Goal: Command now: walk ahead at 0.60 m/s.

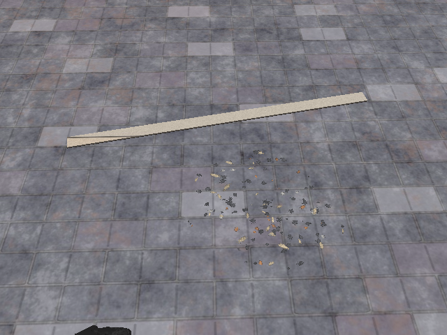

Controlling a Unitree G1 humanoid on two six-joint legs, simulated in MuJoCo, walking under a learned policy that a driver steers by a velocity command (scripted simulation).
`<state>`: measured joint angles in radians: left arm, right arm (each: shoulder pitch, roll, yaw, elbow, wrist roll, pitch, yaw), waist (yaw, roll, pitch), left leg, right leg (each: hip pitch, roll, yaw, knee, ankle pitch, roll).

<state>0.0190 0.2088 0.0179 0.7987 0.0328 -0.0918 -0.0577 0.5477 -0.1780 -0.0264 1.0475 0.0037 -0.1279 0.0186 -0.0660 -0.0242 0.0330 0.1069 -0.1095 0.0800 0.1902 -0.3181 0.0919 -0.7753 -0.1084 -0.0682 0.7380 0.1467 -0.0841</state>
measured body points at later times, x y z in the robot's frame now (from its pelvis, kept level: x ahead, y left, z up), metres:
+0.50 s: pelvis +0.26 +0.00 +0.00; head +0.27 +0.00 +0.45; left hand +0.33 +0.25 -0.14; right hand +0.39 -0.24 -0.12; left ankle +0.32 +0.16 -0.72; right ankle +0.31 -0.07 -0.73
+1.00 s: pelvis +0.31 +0.04 +0.00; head +0.33 +0.04 +0.45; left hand +0.37 +0.29 -0.15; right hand +0.38 -0.20 -0.15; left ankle +0.32 +0.15 -0.73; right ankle +0.31 -0.07 -0.73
